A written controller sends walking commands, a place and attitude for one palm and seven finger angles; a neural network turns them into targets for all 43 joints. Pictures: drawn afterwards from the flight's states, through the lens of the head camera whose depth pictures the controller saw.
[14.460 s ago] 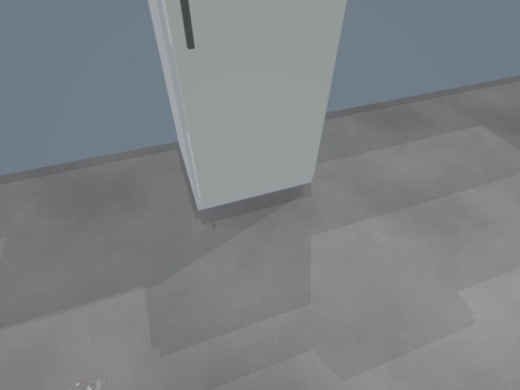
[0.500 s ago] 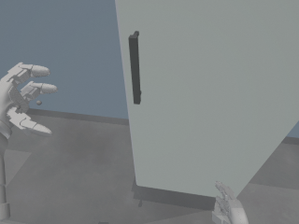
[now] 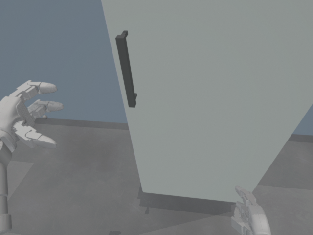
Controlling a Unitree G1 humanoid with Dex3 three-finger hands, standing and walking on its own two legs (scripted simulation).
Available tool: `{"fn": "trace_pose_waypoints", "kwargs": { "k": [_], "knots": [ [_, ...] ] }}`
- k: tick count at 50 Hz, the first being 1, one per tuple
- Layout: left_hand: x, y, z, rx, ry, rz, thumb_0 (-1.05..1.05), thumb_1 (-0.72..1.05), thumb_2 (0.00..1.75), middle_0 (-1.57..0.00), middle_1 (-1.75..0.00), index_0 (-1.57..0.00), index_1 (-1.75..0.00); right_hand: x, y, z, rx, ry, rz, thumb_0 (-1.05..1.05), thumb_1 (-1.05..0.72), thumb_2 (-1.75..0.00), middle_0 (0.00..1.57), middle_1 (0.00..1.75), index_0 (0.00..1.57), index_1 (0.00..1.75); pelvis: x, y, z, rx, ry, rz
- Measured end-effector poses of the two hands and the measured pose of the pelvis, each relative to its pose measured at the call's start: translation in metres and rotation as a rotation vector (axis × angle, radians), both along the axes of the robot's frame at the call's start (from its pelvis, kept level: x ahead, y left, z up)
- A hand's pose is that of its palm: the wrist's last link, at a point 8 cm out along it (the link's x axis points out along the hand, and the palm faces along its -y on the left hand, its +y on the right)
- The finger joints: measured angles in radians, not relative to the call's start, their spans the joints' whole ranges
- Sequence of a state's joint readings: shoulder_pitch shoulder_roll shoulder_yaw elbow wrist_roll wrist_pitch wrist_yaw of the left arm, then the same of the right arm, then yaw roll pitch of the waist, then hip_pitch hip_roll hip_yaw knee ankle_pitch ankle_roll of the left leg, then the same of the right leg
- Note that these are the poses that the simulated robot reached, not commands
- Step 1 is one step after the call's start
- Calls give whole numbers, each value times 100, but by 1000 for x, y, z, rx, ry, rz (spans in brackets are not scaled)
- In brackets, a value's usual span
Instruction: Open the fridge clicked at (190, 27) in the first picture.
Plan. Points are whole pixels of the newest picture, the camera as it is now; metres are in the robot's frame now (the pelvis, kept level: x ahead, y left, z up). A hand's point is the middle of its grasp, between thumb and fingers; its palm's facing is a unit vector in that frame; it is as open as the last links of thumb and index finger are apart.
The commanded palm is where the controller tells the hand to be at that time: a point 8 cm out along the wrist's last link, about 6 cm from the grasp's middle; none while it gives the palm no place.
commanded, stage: move the hooked fingers beside the handle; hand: left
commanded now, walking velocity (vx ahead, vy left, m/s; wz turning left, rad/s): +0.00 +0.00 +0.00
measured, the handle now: (129, 72) +0.50 +0.14 +0.19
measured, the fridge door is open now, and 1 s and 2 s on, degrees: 0 0 0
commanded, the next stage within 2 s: none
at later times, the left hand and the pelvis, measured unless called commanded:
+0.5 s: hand (63, 104) +0.32 +0.25 +0.21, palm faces +0.03 -1.00 -0.07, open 14.0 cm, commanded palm +0.29 +0.30 +0.22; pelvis +0.01 -0.01 +0.00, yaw -1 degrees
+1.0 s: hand (77, 97) +0.36 +0.24 +0.20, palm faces +0.03 -1.00 -0.04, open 14.0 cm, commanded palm +0.34 +0.29 +0.21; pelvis +0.01 +0.01 +0.00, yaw -1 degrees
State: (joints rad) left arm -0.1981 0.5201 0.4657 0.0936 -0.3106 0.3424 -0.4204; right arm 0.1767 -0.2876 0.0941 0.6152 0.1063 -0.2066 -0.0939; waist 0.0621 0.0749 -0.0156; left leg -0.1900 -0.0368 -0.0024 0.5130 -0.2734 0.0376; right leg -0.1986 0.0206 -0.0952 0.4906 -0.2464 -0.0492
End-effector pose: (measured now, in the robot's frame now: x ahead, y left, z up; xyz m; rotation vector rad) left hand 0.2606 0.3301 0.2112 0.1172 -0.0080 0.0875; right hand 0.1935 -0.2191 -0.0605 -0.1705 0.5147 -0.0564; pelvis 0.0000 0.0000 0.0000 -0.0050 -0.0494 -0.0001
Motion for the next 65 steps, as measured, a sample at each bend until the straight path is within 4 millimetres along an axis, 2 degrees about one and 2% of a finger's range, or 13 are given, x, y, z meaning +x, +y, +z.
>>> {"fn": "trace_pose_waypoints", "kwargs": {
  "k": [3,6,9,13,17,22,26,31,40,49,56,65],
  "knots": [
    [-1,-14,1,5,-33,-48,-1,-50,30,-30,-120,-30,-120,1,-2,0,4,-4,-3,1,-90,-90,20,30,21,30,2,-3,0,0,-1,-4],
    [-2,-19,8,2,-93,-59,-1,-50,30,-30,-120,-31,-120,3,-3,1,9,-15,-5,1,-90,-90,20,30,21,30,4,-6,-1,0,-4,-8],
    [-1,-12,11,-14,-105,-24,-1,-50,30,-30,-120,-31,-120,4,-6,2,12,-18,-7,1,-90,-90,20,30,21,30,6,-9,-1,-1,-3,-8],
    [5,-2,3,-24,-38,28,-1,-50,30,-30,-120,-31,-120,3,-11,-1,8,-7,-14,1,-90,-90,20,30,21,30,4,-11,-2,-2,3,-6],
    [14,-11,-5,-17,-5,-4,-1,-50,30,-30,-120,-30,-120,0,-16,-5,-6,9,-26,1,-90,-90,20,30,21,30,2,-8,-3,-2,7,-1],
    [28,-28,1,-29,-77,-74,-1,-50,30,-30,-120,-30,-120,-5,-15,-5,-12,20,-46,1,-90,-90,20,30,20,30,4,-6,-2,0,10,-7],
    [41,-25,3,-47,-79,-59,-1,-50,30,-30,-120,-31,-120,-9,-12,-5,-2,23,-60,1,-90,-90,20,30,20,30,6,-4,-2,1,13,-15],
    [51,-21,-5,-46,-15,-35,-1,-50,30,-30,-120,-31,-120,-15,-9,-8,6,46,-67,1,-90,-90,20,30,20,30,6,0,-1,3,23,-20],
    [63,-36,-2,-61,-74,-82,-1,-50,30,-30,-120,-30,-120,-16,0,-10,-6,74,-61,1,-90,-90,20,30,20,30,9,7,0,0,23,-16],
    [80,-37,-10,-71,-12,-55,-1,-50,30,-30,-120,-30,-120,-13,6,-9,1,85,-68,1,-90,-90,20,30,21,30,10,11,1,0,31,-18],
    [92,-40,-5,-81,-44,-66,-1,-50,30,-30,-120,-30,-120,-16,4,-10,-15,112,-74,1,-90,-90,20,30,21,30,13,12,2,-1,35,-17],
    [117,-65,-11,-87,2,-107,-1,-50,30,-30,-120,-30,-120,-23,-1,-18,-17,163,-98,1,-90,-90,20,30,21,30,15,13,2,1,50,-16]
  ]
}}
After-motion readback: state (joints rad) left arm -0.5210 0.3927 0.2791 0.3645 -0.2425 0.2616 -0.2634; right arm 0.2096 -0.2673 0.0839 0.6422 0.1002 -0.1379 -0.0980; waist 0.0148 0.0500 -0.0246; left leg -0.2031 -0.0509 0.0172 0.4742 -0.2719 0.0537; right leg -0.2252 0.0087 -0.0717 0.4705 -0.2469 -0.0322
